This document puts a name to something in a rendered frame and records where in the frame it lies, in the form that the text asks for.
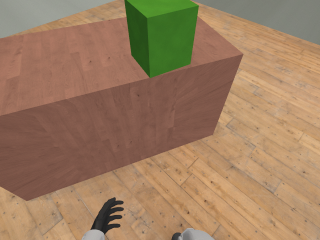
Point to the carton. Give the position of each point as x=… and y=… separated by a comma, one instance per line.
x=161, y=33

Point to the left robot hand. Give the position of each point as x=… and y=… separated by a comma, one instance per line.
x=103, y=217

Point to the robot right thigh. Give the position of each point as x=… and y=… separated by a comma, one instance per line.
x=194, y=234

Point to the left robot forearm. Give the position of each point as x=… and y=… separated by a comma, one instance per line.
x=93, y=234

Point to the pedestal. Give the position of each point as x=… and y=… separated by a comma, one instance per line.
x=75, y=104

